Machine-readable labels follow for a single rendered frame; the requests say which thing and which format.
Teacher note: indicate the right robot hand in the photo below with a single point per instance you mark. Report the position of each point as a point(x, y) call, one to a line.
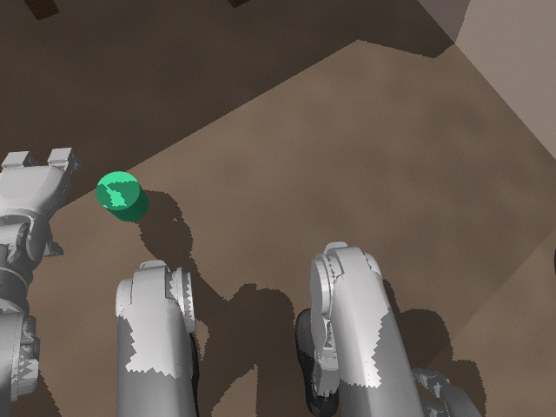
point(454, 401)

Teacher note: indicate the left robot arm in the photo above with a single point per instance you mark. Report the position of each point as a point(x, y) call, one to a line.
point(23, 238)

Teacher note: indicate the right robot foot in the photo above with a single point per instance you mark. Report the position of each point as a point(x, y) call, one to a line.
point(319, 406)

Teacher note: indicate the left robot hand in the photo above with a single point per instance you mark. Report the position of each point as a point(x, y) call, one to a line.
point(26, 184)

